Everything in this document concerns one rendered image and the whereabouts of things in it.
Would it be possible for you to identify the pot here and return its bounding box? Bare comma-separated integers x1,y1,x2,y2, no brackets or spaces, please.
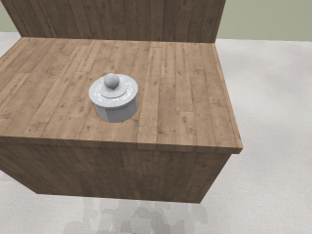
95,96,137,123

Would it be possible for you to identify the lid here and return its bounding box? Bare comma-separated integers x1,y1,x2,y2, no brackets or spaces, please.
89,74,138,109

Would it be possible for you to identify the knob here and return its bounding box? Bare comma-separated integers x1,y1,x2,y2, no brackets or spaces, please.
103,73,120,89

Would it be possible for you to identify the table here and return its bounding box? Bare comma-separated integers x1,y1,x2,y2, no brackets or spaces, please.
0,0,244,204

